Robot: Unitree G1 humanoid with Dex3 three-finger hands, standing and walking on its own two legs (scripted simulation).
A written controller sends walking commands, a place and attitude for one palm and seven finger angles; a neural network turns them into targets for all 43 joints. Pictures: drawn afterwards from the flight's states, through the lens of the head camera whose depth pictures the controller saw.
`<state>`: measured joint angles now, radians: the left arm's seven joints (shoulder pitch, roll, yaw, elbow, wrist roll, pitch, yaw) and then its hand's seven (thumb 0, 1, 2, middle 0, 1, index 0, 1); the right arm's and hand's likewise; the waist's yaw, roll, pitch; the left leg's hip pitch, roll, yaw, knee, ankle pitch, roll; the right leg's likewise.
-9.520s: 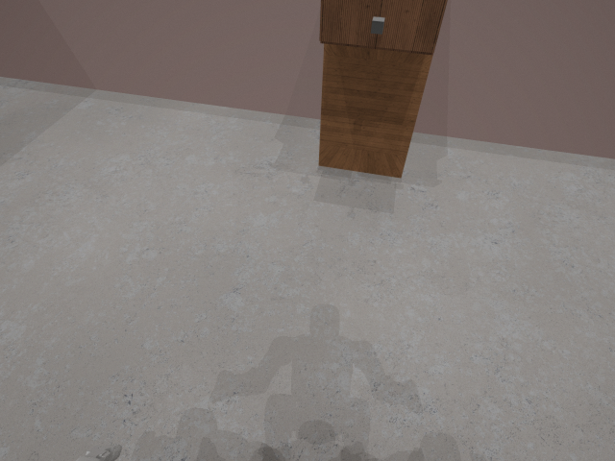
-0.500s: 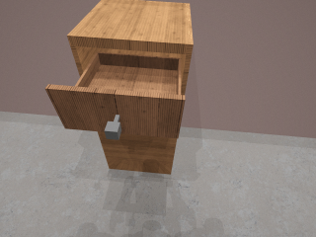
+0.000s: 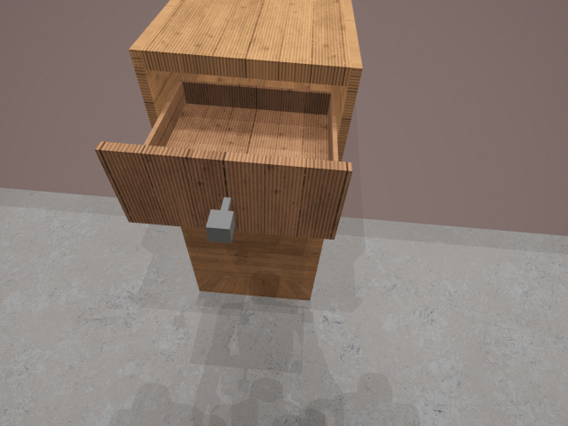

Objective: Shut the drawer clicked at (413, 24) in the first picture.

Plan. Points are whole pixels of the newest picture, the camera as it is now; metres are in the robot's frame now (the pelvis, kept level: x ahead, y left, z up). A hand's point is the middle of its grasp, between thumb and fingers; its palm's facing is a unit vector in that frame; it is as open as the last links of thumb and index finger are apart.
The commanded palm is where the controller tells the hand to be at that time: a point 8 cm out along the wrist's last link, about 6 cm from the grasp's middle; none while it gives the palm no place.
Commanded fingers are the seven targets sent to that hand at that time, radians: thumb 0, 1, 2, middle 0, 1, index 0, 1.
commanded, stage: come to a stop and stand still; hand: left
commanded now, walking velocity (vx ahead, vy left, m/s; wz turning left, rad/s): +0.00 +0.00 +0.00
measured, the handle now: (223, 217) +0.41 +0.13 +0.04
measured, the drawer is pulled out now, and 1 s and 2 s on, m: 0.24 0.24 0.24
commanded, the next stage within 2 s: look again from close up in 0.22 s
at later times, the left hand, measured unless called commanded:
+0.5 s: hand out of the picture -0.04 +0.15 -0.18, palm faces +0.03 -0.99 -0.15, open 7.4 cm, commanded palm none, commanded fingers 0.00 0.90 0.90 -0.20 -0.30 -0.20 -0.30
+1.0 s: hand out of the picture -0.03 +0.13 -0.18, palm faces +0.02 -0.99 -0.14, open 7.4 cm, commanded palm none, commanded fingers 0.00 0.90 0.90 -0.20 -0.30 -0.20 -0.30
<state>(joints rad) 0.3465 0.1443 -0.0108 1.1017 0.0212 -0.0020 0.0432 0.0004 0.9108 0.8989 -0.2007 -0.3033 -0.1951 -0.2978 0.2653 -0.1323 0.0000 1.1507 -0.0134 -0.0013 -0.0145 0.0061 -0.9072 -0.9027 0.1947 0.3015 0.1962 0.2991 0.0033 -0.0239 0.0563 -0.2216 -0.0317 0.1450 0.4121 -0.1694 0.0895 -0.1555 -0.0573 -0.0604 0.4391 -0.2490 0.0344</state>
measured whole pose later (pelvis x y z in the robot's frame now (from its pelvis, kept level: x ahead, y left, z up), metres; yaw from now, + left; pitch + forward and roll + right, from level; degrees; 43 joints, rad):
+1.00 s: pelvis +0.00 -0.02 +0.00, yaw -1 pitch -2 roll +0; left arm 0.37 0.10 -0.01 1.11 0.02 -0.02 0.04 0.00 0.91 0.90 -0.20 -0.30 -0.19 -0.30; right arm 0.30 -0.11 0.00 1.17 -0.01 -0.01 -0.02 0.00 -0.91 -0.90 0.19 0.30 0.20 0.30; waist -0.01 -0.02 0.03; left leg -0.21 -0.01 0.15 0.39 -0.16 0.06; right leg -0.16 -0.04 -0.06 0.43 -0.24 0.01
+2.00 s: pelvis +0.02 -0.02 -0.01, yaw +0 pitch -1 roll +0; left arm 0.24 0.20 0.00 0.94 0.02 0.00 0.04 0.00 0.91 0.90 -0.20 -0.30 -0.19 -0.30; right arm 0.23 -0.19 0.00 0.98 -0.02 0.01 -0.01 0.00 -0.93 -0.90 0.20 0.30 0.20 0.30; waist -0.01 0.02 0.02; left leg -0.26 -0.01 0.11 0.55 -0.27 0.06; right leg -0.18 -0.03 -0.06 0.55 -0.34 0.01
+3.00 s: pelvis +0.04 -0.02 +0.00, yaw +0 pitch +0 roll +1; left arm 0.46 0.18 0.01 0.56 -0.07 0.06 0.09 0.02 0.93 0.90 -0.21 -0.31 -0.20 -0.30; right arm 0.32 -0.17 0.02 0.99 0.02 -0.12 -0.04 0.01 -0.92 -0.90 0.20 0.30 0.20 0.30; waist 0.01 -0.03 0.03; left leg -0.21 -0.03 0.11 0.45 -0.24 0.05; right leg -0.16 -0.05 -0.06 0.51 -0.32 0.00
